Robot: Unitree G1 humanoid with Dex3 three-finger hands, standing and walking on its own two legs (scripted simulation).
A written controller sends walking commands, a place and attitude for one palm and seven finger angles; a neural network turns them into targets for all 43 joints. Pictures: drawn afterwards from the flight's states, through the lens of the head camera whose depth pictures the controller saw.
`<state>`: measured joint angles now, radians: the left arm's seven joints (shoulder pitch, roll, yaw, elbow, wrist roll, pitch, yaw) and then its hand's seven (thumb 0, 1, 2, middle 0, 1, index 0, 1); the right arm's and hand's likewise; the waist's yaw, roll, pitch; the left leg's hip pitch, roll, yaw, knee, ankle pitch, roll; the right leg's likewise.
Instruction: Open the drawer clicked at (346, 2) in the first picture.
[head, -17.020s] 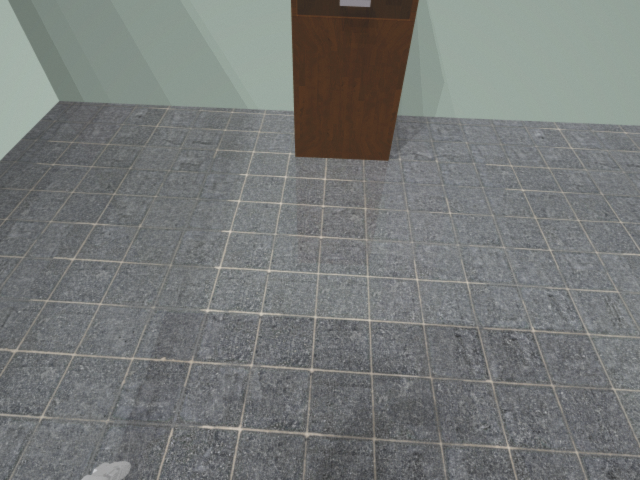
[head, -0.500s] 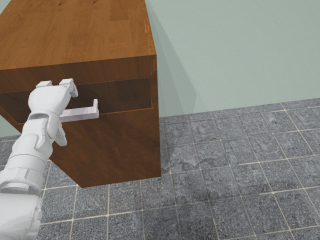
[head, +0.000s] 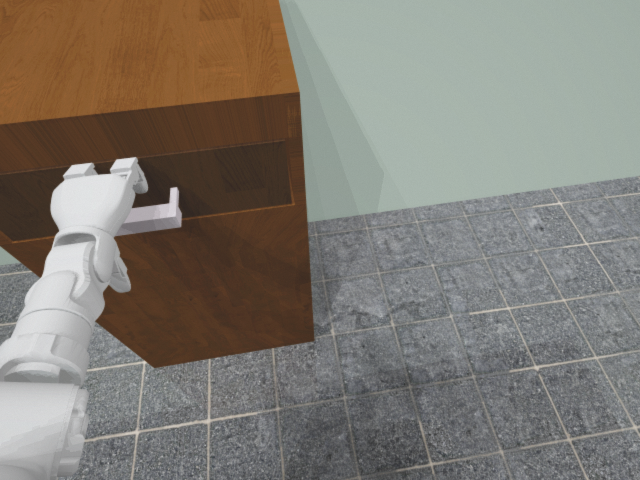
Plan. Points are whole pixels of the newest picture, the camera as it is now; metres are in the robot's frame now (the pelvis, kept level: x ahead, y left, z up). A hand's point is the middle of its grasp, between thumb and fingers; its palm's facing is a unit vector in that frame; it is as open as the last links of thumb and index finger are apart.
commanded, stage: lower the fingers behind the handle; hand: left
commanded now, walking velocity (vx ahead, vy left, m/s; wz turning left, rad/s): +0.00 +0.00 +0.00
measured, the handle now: (138, 209) +0.48 +0.28 +0.02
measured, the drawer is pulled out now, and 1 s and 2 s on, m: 0.00 0.00 0.00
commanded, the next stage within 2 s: lift the fingers back up to retry in 1.10 s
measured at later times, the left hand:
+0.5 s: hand (113, 235) +0.43 +0.29 +0.03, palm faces -0.03 +0.02 -1.00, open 13.8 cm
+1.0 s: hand (114, 240) +0.42 +0.29 +0.03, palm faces -0.02 +0.03 -1.00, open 13.8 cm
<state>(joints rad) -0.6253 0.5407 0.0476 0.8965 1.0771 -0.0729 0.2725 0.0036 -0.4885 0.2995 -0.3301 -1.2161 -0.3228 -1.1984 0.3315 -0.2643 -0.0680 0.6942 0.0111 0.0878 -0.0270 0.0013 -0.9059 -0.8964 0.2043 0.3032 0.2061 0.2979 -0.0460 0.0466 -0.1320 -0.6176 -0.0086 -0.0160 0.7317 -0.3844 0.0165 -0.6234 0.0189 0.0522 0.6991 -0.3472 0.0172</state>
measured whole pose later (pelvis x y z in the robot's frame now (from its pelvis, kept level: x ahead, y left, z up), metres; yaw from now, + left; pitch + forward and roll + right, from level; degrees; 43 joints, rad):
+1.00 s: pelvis -0.02 +0.00 -0.01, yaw +0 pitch +18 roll -1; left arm -0.71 0.56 0.00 1.00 1.08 -0.06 0.33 0.00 -0.49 0.30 -0.24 -1.30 -0.32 -1.20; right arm 0.35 -0.26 -0.05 0.69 0.02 0.09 -0.04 0.00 -0.91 -0.90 0.21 0.30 0.21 0.30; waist -0.06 0.04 -0.15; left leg -0.76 -0.01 -0.01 0.83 -0.39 0.02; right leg -0.76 0.02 0.05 0.79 -0.35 0.03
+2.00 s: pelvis +0.01 +0.00 +0.01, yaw +1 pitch +13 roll -1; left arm -0.62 0.54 -0.02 0.79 1.01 0.01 0.14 0.00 -0.49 0.30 -0.33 -1.21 -0.35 -1.21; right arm 0.28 -0.26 -0.04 0.66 0.03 0.10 -0.04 0.00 -0.91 -0.90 0.21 0.30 0.21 0.30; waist -0.02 0.06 -0.13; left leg -0.51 -0.02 -0.03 0.67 -0.37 0.02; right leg -0.51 0.01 0.04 0.63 -0.34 0.02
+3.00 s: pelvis -0.01 +0.00 +0.01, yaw +2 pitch +12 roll -1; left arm -0.68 0.53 -0.05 0.82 1.04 -0.08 0.16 0.00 -0.49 0.30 -0.32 -1.21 -0.32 -1.20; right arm 0.30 -0.26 -0.05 0.68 0.02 0.07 -0.06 0.00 -0.91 -0.90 0.21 0.30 0.21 0.30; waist -0.04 0.04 -0.11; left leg -0.55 -0.03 -0.04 0.69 -0.36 0.02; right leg -0.54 0.00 0.03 0.65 -0.33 0.02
